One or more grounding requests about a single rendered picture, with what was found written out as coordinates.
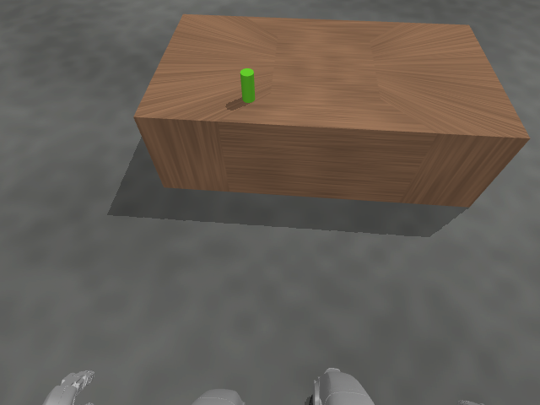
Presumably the left robot hand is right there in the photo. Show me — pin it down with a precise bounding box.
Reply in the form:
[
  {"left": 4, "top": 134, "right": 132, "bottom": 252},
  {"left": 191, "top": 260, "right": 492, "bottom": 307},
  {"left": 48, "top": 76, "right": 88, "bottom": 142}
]
[{"left": 42, "top": 370, "right": 95, "bottom": 405}]

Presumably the can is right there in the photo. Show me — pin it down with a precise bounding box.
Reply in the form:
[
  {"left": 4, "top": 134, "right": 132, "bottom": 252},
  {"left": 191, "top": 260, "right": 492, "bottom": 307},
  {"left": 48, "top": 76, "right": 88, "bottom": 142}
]
[{"left": 240, "top": 68, "right": 255, "bottom": 103}]

